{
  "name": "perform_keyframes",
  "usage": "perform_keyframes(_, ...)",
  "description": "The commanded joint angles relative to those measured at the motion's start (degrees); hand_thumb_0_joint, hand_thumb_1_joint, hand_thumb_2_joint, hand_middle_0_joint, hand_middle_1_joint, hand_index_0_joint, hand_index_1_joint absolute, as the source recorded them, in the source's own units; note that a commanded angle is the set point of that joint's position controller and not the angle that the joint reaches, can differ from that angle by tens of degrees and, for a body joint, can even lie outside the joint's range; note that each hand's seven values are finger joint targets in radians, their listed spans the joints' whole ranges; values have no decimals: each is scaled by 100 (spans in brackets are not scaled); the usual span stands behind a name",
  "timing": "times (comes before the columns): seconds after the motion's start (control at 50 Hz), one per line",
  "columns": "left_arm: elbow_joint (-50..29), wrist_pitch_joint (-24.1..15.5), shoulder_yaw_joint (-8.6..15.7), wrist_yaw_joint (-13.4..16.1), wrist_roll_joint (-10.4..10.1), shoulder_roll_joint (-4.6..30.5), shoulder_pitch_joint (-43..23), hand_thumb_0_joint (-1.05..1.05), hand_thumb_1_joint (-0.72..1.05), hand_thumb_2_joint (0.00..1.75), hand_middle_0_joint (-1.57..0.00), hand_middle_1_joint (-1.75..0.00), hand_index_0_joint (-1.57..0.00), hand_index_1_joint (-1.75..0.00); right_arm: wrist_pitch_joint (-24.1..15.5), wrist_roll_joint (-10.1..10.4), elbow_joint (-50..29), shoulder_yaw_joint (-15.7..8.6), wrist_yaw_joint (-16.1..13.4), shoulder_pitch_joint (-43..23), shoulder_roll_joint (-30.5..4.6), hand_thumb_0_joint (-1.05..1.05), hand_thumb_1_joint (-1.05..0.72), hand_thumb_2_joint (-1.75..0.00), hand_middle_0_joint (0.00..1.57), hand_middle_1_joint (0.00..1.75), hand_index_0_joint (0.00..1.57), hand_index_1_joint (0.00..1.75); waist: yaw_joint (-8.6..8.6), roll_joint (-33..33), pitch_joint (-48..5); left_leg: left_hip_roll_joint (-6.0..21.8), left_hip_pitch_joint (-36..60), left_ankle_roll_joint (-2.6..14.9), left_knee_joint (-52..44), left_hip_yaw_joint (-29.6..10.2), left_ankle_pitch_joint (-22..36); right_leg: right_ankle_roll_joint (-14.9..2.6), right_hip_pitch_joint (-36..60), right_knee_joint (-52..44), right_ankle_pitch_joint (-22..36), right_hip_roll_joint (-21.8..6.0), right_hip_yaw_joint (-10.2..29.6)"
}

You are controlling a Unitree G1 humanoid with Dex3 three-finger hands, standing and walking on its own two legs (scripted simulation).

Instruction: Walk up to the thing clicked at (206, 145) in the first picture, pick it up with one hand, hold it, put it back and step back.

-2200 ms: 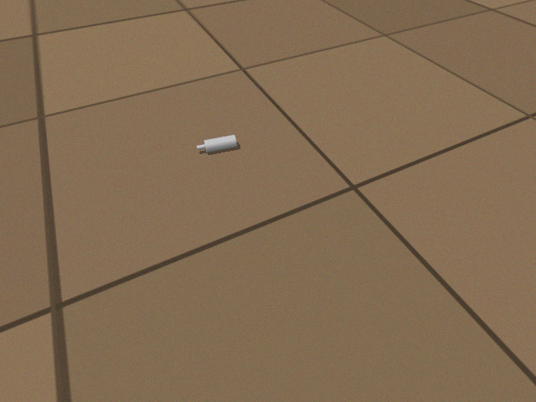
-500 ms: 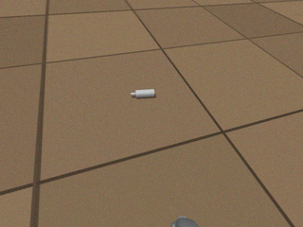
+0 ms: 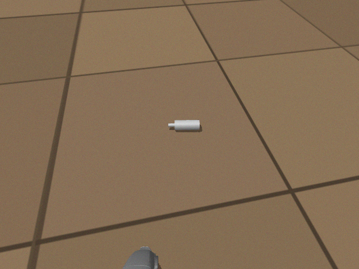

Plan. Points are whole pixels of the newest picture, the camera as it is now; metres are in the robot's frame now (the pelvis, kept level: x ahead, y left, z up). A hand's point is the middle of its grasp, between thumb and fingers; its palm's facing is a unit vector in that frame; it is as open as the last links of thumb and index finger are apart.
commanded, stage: walk up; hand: left
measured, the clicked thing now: (183, 124) +1.14 +0.04 -0.73
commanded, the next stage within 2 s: none
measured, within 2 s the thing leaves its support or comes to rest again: neither
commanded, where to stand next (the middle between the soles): +0.78 -0.18 m, yaw +5 degrees
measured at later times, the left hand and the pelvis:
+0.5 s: hand (112, 195) +0.32 +0.22 -0.14, palm faces -0.06 -0.92 -0.38, open 7.3 cm; pelvis +0.24 -0.06 -0.02, yaw +0 degrees
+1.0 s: hand (146, 166) +0.45 +0.15 -0.17, palm faces +0.00 -0.95 -0.33, open 7.3 cm; pelvis +0.44 -0.12 -0.02, yaw +2 degrees
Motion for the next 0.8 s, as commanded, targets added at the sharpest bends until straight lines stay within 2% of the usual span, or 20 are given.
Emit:
perform_keyframes(0.0,-567,-84,448,59,-26,1565,-62,0,90,90,-20,-30,-20,-30,-209,8,-513,-291,-60,-236,-817,0,-90,-90,20,30,20,30,-3,-736,-170,-129,872,73,-897,241,565,-950,-421,-765,1040,-1350,821)
perform_keyframes(0.02,-612,-67,444,69,-34,1590,-159,0,90,90,-20,-30,-20,-30,-224,14,-480,-308,-69,-51,-839,0,-90,-90,20,30,20,30,-152,-628,-239,-176,1353,120,-1028,287,705,-906,-617,-541,1011,-1402,813)
perform_keyframes(0.06,-683,-36,320,105,-37,1333,-51,0,90,90,-20,-30,-20,-30,-284,-28,-182,-449,-164,960,-1196,0,-90,-90,20,30,20,30,-686,323,-787,-441,3073,376,-1291,233,337,-636,-1161,1349,1961,-967,444)
perform_keyframes(0.08,-712,-9,202,144,-103,982,198,0,90,90,-20,-30,-20,-30,-311,-152,-130,-578,-244,1592,-1594,0,-90,-90,20,30,20,30,-972,1246,-1133,408,3782,685,-1812,-1029,-666,-380,-1961,3001,1112,-512,166)
perform_keyframes(0.1,-729,25,201,152,-128,847,407,0,90,90,-20,-30,-20,-30,-324,-126,-308,-670,-321,1663,-2034,0,-90,-90,20,30,20,30,-878,1565,-1157,1867,4259,1094,-2621,-3989,-1379,-96,-3303,4028,-1284,284,556)
perform_keyframes(0.12,-618,93,343,232,-93,1584,301,0,90,90,-20,-30,-20,-30,-310,140,-424,-717,-322,1378,-2135,0,-90,-90,20,30,20,30,-871,556,-1196,2201,3799,1532,-2934,-4497,-1872,-163,-3223,4492,-1224,-57,1359)
perform_keyframes(0.16,-434,85,322,214,-103,1518,277,0,90,90,-20,-30,-20,-30,-310,163,-593,-507,-357,677,-1679,0,-90,-90,20,30,20,30,-529,152,-430,1645,2902,1238,-2875,-2874,-896,-46,-3115,4398,-496,-408,1460)
perform_keyframes(0.22,-219,138,354,106,-73,1400,534,0,90,90,-20,-30,-20,-30,-369,116,-625,-357,-332,366,-1393,0,-90,-90,20,30,20,30,-268,445,-136,1180,1808,1143,-2821,-1376,231,98,-2428,3651,-305,-722,1134)
perform_keyframes(0.3,-384,191,360,-64,-23,1216,50,0,90,90,-20,-30,-20,-30,-428,63,-655,-417,-310,433,-1621,0,-90,-90,20,30,20,30,-362,752,-8,1151,1635,1341,-2932,-950,-114,230,-2381,2497,-72,-841,834)
perform_keyframes(0.36,-448,156,392,-141,-9,1184,-347,0,90,90,-20,-30,-20,-30,-411,68,-626,-418,-294,420,-1643,0,-90,-90,20,30,20,30,-427,710,-58,934,1495,1142,-2827,-694,-625,188,-2004,1567,537,-734,656)
perform_keyframes(0.42,-355,124,439,-151,-9,1186,-336,0,90,90,-20,-30,-20,-30,-342,69,-617,-409,-283,220,-1688,0,-90,-90,20,30,20,30,-270,714,-160,891,1302,989,-2530,-577,-613,142,-1309,1130,691,-524,358)
perform_keyframes(0.46,-192,71,521,-107,21,1300,62,0,90,90,-20,-30,-20,-30,-283,49,-631,-360,-307,87,-1553,0,-90,-90,20,30,20,30,50,325,-415,769,1047,817,-1613,-352,-157,84,-303,787,623,-320,165)
perform_keyframes(0.48,-40,30,637,-54,27,1511,540,0,90,90,-20,-30,-20,-30,-253,18,-595,-264,-320,277,-1293,0,-90,-90,20,30,20,30,298,-429,-656,479,640,656,-364,-104,123,16,539,637,217,-186,328)
perform_keyframes(0.5,42,-28,791,30,71,1940,1131,0,90,90,-20,-30,-20,-30,-243,28,-644,-114,-316,445,-869,0,-90,-90,20,30,20,30,549,-1830,-737,-71,-170,422,1593,371,-182,-192,1065,-333,-1287,-1010,1666)
perform_keyframes(0.52,-70,-57,780,84,-16,2364,1123,0,90,90,-20,-30,-20,-30,-238,130,-790,-102,-350,235,-905,0,-90,-90,20,30,20,30,539,-2492,-597,-768,-1388,206,2477,233,-1693,-824,1090,-1573,-1607,-2338,4328)
perform_keyframes(0.54,-234,-29,734,100,-63,2307,677,0,90,90,-20,-30,-20,-30,-166,50,-633,-227,-429,-17,-1316,0,-90,-90,20,30,20,30,421,-1527,-178,-300,-1228,209,2830,-515,-1659,-1062,272,-1493,-1821,-2498,4347)
perform_keyframes(0.58,-338,-23,591,176,-126,1821,54,0,90,90,-20,-30,-20,-30,-141,178,-252,-221,-346,400,-1288,0,-90,-90,20,30,20,30,-51,-880,-60,-66,-777,246,2439,-653,-798,-784,-121,-1173,-1011,-1711,2743)
perform_keyframes(0.64,-418,-77,495,170,-90,1535,-111,0,90,90,-20,-30,-20,-30,-129,71,-25,-191,-244,789,-1119,0,-90,-90,20,30,20,30,-215,-1231,-108,30,-184,99,1480,-225,-461,-937,-492,-1112,126,-1320,1614)
perform_keyframes(0.72,-527,-93,490,173,-36,1530,160,0,90,90,-20,-30,-20,-30,-106,-8,-250,-174,-149,179,-974,0,-90,-90,20,30,20,30,5,-1037,55,-8,-271,-7,273,-46,-422,-1111,-354,-1164,304,-1425,1416)
perform_keyframes(0.78,-628,-80,437,160,-21,1537,223,0,90,90,-20,-30,-20,-30,-148,-8,-387,-185,-137,-41,-892,0,-90,-90,20,30,20,30,44,-856,-51,-48,194,27,-310,51,34,-1066,-406,-1041,423,-1529,1329)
